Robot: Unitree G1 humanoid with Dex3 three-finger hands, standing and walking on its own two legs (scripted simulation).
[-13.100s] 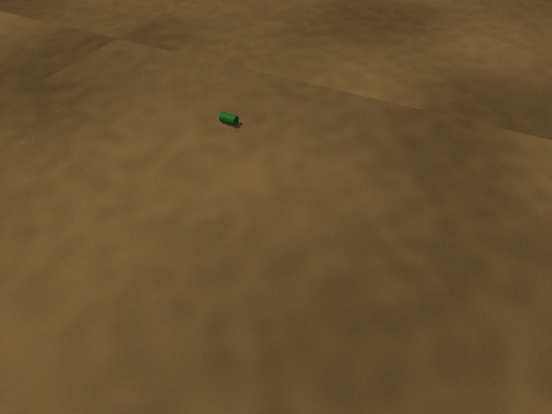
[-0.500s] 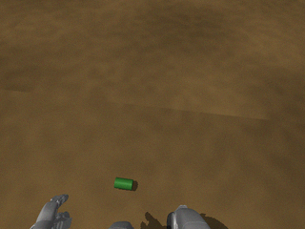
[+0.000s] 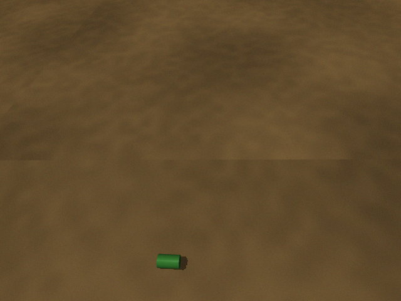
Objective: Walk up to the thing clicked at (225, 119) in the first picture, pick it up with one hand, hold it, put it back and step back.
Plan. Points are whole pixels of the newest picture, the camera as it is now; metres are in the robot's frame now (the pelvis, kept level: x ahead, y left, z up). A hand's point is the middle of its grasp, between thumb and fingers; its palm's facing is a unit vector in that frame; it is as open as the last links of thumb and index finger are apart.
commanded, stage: walk up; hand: left
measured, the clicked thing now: (168, 261) +0.42 +0.24 -0.73
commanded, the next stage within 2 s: stand in 1.46 s
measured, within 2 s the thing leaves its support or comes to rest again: neither
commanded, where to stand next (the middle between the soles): +0.05 -0.02 m, yaw +3 degrees
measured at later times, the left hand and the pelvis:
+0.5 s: hand out of the picture +0.10 +0.23 -0.14, palm faces +0.00 -0.94 -0.34, open 7.4 cm; pelvis +0.02 -0.02 +0.01, yaw +2 degrees
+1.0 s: hand out of the picture +0.10 +0.25 -0.14, palm faces +0.04 -0.94 -0.33, open 7.4 cm; pelvis +0.02 -0.01 +0.02, yaw +3 degrees
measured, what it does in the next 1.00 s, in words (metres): steps on the spot: left foot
